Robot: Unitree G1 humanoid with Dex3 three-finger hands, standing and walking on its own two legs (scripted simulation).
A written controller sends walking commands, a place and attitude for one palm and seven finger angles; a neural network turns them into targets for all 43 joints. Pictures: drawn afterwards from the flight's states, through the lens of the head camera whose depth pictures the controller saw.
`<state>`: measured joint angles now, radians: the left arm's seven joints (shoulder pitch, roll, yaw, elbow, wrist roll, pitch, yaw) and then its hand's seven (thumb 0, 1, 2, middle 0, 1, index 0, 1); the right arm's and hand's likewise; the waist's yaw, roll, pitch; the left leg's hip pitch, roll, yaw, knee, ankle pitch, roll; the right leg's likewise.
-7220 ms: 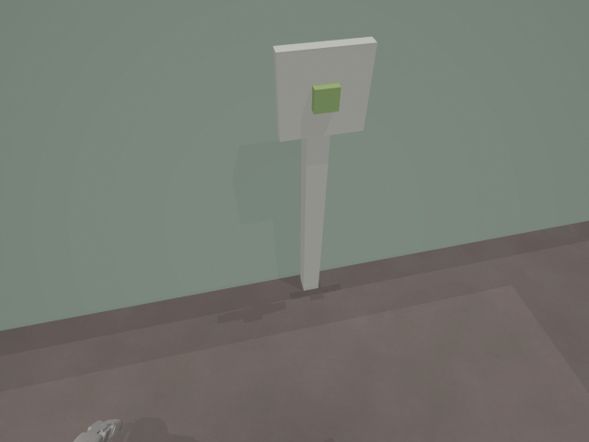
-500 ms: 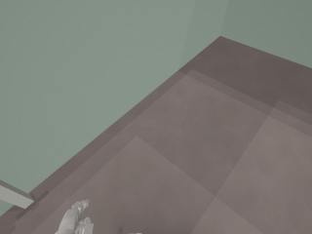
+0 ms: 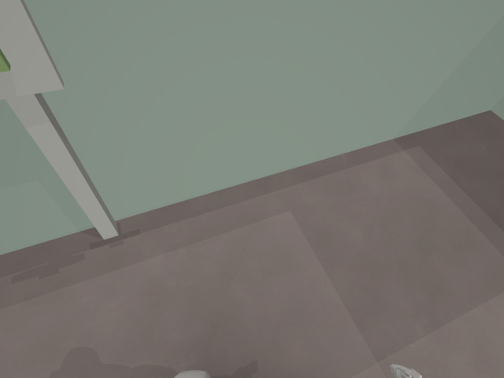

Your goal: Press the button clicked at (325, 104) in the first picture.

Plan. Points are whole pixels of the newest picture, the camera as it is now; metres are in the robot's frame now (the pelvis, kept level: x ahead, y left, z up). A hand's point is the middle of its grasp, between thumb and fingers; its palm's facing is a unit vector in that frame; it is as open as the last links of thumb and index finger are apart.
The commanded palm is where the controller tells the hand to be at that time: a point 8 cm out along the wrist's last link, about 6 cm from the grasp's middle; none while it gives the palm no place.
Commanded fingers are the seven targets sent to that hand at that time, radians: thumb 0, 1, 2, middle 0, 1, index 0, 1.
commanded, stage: turn to face it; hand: left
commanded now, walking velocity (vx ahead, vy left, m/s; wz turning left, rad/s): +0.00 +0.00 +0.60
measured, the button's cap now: out of the picture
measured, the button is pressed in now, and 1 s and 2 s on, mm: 0 0 0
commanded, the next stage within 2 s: take the last steps up to it in 0.78 s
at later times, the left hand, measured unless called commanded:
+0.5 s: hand out of the picture +0.08 +0.26 -0.13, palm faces +0.27 -0.93 -0.24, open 7.4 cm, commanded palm none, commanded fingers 0.00 0.90 0.90 -0.20 -0.30 -0.20 -0.30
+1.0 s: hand out of the picture -0.06 +0.13 -0.13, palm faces +0.51 -0.82 -0.26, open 7.4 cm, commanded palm none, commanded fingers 0.00 0.90 0.90 -0.20 -0.30 -0.20 -0.30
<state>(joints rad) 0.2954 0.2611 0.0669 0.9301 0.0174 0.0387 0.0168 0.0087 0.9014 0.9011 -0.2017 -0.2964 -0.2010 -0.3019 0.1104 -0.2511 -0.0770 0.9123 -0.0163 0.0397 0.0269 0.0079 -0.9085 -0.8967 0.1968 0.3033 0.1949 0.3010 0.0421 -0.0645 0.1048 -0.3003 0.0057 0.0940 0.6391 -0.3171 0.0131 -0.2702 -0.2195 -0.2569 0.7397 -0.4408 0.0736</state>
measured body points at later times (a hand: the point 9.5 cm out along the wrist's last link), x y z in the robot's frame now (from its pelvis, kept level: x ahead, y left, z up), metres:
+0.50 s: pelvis +0.00 +0.02 +0.02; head +0.03 +0.04 +0.47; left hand +0.07 +0.30 -0.11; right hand +0.08 -0.22 -0.12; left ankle +0.00 +0.09 -0.72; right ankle +0.02 -0.15 -0.65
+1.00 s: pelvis +0.00 -0.04 +0.02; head +0.02 -0.07 +0.47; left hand -0.09 +0.18 -0.11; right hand +0.16 -0.26 -0.14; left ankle -0.11 +0.10 -0.63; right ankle +0.01 -0.13 -0.72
